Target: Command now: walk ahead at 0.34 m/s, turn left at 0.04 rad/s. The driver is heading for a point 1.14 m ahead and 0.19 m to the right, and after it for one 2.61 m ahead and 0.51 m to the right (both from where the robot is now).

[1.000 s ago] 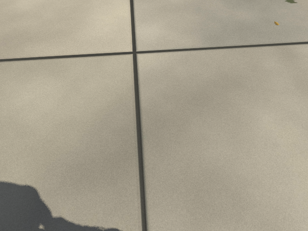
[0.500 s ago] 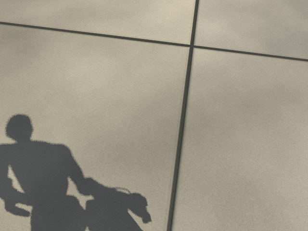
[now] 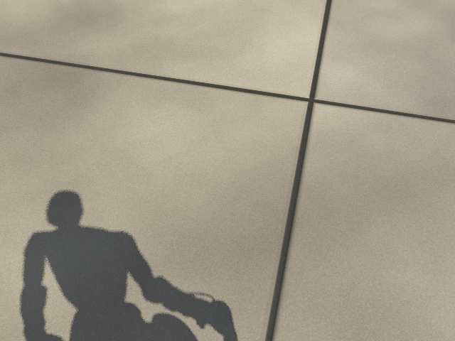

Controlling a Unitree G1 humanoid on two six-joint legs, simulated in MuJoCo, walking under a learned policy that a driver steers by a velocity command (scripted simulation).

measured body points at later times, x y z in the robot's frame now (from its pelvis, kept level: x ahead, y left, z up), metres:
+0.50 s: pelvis +0.21 -0.01 -0.04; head +0.25 -0.02 +0.41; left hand +0.42 +0.20 -0.15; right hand +0.10 -0.24 -0.18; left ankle -0.01 +0.10 -0.74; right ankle +0.32 -0.08 -0.75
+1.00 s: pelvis +0.49 -0.07 -0.02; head +0.52 -0.09 +0.43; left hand +0.53 +0.20 -0.14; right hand +0.61 -0.35 -0.12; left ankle +0.68 -0.01 -0.72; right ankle +0.32 -0.08 -0.75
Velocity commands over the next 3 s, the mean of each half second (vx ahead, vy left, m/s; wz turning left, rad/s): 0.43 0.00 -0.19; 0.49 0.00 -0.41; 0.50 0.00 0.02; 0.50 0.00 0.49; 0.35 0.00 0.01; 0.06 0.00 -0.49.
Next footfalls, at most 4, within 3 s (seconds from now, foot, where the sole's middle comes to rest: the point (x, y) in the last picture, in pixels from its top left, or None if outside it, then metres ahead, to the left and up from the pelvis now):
0.04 left None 0.03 0.10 -0.79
0.50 right None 0.36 -0.09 -0.79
1.06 left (258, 280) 0.72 -0.05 -0.79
1.56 right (336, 233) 0.91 -0.32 -0.79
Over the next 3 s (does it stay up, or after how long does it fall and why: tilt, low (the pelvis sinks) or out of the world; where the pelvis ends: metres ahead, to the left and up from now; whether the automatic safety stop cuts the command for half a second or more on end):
stays up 1.27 -0.21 -0.01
